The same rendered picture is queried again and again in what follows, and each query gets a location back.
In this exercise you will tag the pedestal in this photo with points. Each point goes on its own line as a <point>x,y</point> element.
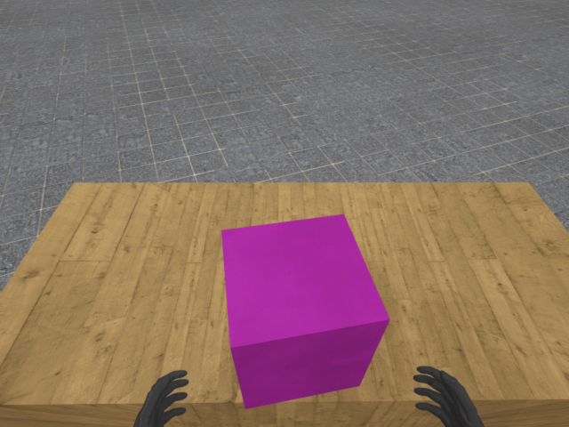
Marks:
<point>126,283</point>

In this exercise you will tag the robot left hand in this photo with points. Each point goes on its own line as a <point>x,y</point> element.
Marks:
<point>152,413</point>

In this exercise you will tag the robot right hand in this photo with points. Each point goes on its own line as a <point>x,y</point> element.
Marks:
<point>456,408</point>

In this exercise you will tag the carton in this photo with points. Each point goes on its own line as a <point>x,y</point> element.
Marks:
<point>304,316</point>

